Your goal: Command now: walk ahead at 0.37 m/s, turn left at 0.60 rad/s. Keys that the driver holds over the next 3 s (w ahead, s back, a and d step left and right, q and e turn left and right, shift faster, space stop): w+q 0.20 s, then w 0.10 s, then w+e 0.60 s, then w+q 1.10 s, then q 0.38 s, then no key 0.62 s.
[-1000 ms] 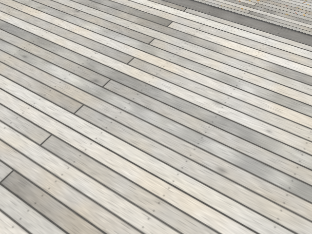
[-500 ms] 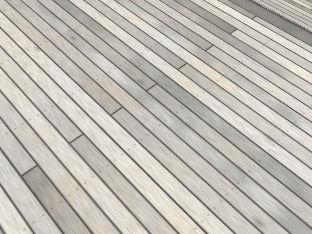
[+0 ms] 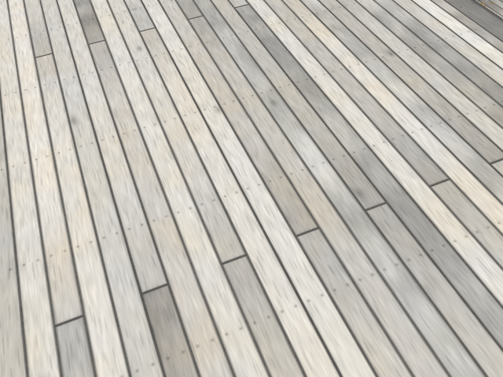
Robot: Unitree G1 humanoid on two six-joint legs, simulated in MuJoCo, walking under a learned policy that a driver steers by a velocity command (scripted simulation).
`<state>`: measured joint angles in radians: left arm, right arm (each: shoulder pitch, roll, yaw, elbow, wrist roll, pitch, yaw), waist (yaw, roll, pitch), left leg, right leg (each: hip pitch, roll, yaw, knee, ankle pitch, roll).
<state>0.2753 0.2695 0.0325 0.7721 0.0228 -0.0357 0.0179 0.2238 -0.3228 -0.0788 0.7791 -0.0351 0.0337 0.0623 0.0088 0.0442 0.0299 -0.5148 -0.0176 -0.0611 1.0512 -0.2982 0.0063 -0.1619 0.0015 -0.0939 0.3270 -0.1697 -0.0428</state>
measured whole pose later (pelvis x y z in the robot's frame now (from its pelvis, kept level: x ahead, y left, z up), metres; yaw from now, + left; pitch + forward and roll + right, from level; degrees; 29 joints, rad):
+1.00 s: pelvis +0.45 +0.12 -0.01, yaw -5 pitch +0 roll -1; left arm 0.28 0.28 0.06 0.87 0.01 -0.03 -0.01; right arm 0.23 -0.24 -0.01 0.81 -0.04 -0.07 0.01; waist 0.00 0.01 0.05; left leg -0.50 0.07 -0.02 1.21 -0.32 0.01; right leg -0.22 0.15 -0.05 0.42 -0.20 -0.15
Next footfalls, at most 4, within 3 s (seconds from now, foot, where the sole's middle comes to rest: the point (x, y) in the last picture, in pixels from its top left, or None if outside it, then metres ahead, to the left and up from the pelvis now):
0.30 left None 0.18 0.17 -0.78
0.84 right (248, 376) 0.50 0.08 -0.78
1.36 left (201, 270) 0.82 0.23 -0.78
1.88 right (237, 186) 1.16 0.13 -0.78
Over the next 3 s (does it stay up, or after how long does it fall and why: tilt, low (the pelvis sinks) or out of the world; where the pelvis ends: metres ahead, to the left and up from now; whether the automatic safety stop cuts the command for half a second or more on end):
stays up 1.19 0.26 -0.01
